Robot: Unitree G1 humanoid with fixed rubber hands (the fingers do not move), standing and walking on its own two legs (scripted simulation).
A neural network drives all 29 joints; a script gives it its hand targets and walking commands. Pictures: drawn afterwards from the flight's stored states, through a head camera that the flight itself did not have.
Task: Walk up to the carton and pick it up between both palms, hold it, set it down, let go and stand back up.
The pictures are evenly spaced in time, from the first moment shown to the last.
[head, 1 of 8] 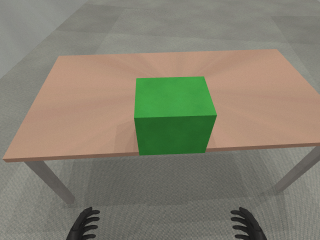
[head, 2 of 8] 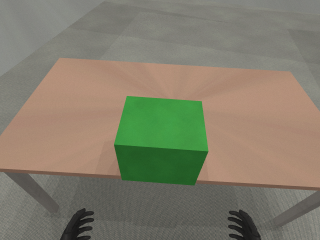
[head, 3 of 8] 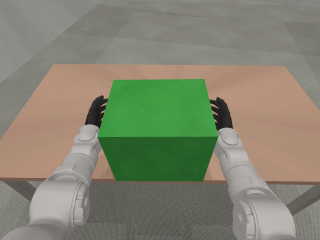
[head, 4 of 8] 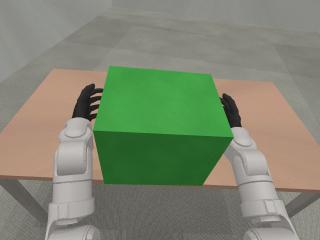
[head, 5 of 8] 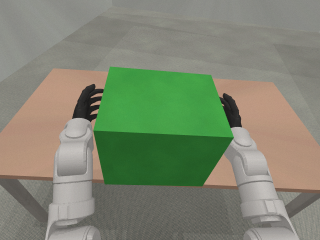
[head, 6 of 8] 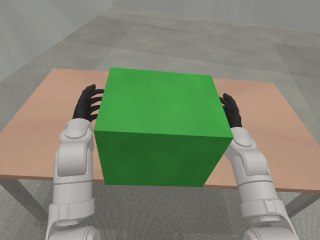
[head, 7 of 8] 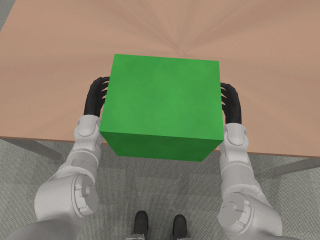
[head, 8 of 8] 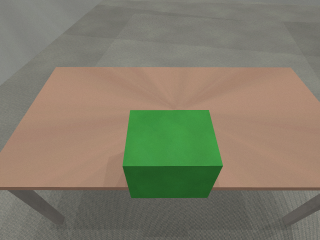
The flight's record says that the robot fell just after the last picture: no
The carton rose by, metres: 0.21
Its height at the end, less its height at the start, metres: +0.00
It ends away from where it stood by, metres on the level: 0.02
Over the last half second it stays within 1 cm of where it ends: yes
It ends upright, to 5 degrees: yes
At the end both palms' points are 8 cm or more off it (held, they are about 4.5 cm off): yes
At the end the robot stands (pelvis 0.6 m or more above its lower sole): yes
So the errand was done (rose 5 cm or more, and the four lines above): yes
